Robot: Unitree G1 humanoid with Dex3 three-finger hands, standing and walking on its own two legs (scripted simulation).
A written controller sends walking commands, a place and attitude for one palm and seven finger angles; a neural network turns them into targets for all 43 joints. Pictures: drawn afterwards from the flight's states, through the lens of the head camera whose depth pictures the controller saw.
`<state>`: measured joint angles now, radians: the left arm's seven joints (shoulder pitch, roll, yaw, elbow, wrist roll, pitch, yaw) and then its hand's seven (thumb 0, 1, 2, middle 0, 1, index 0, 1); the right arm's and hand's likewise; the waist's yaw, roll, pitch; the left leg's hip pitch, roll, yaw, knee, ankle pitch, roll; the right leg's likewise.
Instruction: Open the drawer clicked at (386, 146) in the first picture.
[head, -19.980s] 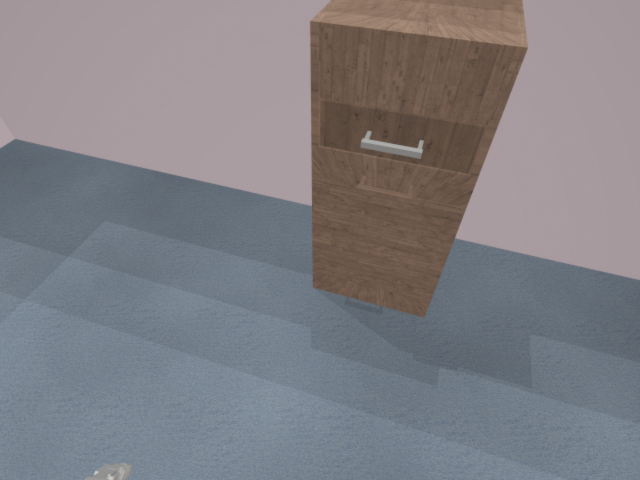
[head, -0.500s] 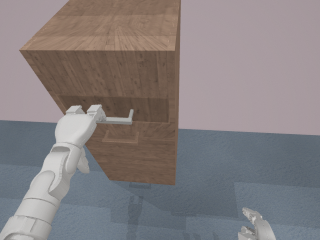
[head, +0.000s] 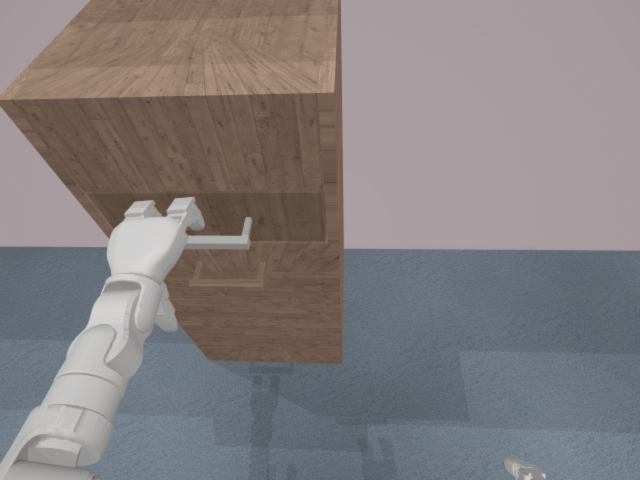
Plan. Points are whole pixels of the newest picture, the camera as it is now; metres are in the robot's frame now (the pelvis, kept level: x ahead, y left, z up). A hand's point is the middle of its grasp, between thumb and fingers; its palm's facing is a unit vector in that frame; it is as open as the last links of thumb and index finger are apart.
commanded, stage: move the hooked fingers above the handle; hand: left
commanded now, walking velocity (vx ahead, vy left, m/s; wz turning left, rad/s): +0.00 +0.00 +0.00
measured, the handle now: (208, 233) +0.49 +0.23 -0.04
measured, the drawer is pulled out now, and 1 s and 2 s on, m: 0.00 0.00 0.00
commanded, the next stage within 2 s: none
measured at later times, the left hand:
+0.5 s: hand (180, 251) +0.42 +0.24 +0.01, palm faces -0.08 -0.01 -1.00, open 13.9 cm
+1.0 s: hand (181, 250) +0.42 +0.24 +0.01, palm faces -0.08 -0.02 -1.00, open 13.8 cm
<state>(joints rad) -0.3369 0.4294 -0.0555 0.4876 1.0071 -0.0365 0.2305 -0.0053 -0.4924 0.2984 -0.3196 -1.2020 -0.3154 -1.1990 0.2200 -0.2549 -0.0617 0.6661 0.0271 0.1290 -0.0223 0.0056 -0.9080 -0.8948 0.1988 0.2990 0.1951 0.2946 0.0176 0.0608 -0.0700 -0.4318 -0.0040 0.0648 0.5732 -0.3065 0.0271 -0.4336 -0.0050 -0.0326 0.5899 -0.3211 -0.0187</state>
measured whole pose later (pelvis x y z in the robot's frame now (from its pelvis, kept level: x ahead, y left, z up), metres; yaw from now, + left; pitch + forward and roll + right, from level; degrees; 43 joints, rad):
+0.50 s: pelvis +0.00 +0.00 -0.01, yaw +0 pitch +13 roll +0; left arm -0.58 0.45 -0.05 0.83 1.06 -0.03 0.26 0.00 -0.49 0.30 -0.32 -1.20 -0.31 -1.20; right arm 0.28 -0.25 -0.06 0.67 0.02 0.13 -0.03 0.00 -0.91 -0.89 0.20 0.30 0.20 0.29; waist -0.04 0.05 -0.09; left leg -0.55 0.00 0.07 0.64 -0.33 0.03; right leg -0.55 0.00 -0.03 0.65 -0.33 -0.02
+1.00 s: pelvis +0.00 +0.01 -0.01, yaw -1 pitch +15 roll +0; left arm -0.57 0.45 -0.01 0.88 1.06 -0.03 0.30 0.00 -0.49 0.30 -0.34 -1.22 -0.32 -1.20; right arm 0.31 -0.25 -0.06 0.68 0.02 0.15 -0.02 0.00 -0.91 -0.89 0.20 0.30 0.20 0.29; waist -0.05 0.06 -0.12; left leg -0.58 0.01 0.08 0.66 -0.34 0.04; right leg -0.58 0.01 -0.01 0.65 -0.33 -0.01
